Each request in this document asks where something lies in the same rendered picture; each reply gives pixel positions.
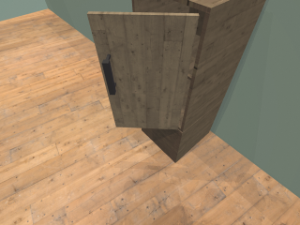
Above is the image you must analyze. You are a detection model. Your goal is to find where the handle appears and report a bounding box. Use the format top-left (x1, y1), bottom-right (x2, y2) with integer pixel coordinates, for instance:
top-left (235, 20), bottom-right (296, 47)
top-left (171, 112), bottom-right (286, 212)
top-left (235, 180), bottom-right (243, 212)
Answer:
top-left (101, 54), bottom-right (116, 96)

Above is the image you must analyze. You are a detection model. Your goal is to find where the cupboard door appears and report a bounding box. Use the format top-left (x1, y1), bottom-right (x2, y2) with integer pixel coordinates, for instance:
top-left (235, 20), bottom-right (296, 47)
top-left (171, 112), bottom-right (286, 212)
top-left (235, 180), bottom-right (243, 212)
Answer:
top-left (87, 11), bottom-right (200, 130)

